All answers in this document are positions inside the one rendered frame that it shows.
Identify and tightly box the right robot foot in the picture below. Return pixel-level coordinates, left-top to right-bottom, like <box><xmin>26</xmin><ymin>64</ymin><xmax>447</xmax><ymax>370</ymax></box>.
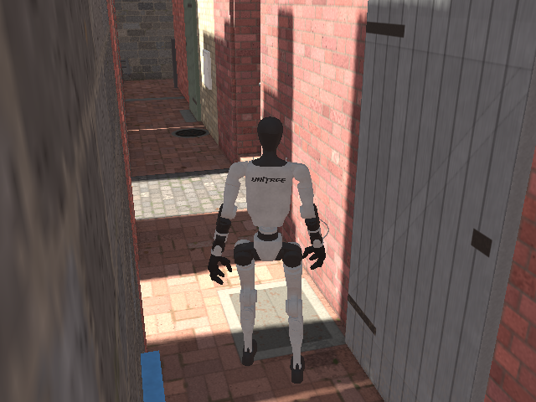
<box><xmin>290</xmin><ymin>356</ymin><xmax>305</xmax><ymax>384</ymax></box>

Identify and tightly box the robot right forearm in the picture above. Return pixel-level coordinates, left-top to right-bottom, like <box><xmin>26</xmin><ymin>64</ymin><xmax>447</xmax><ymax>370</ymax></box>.
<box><xmin>305</xmin><ymin>204</ymin><xmax>324</xmax><ymax>248</ymax></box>

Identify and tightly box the right robot upper arm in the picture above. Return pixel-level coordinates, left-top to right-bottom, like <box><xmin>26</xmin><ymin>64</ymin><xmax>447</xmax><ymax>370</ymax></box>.
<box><xmin>291</xmin><ymin>162</ymin><xmax>316</xmax><ymax>219</ymax></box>

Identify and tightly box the left robot upper arm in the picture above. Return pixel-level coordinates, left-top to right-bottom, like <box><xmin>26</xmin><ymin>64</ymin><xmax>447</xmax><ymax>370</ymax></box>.
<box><xmin>220</xmin><ymin>161</ymin><xmax>248</xmax><ymax>219</ymax></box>

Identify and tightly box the robot left forearm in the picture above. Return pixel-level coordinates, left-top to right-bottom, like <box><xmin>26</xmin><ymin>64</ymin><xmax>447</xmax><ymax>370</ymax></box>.
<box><xmin>211</xmin><ymin>204</ymin><xmax>231</xmax><ymax>256</ymax></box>

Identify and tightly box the robot right hand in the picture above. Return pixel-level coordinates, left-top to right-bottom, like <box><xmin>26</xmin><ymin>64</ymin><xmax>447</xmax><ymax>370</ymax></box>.
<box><xmin>302</xmin><ymin>245</ymin><xmax>326</xmax><ymax>270</ymax></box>

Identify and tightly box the right robot thigh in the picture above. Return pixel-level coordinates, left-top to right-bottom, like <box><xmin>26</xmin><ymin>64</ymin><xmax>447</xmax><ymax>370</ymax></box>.
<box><xmin>281</xmin><ymin>242</ymin><xmax>302</xmax><ymax>317</ymax></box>

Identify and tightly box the robot left hand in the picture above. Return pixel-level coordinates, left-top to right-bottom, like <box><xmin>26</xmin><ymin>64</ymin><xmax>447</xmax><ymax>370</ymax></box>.
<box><xmin>208</xmin><ymin>254</ymin><xmax>232</xmax><ymax>285</ymax></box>

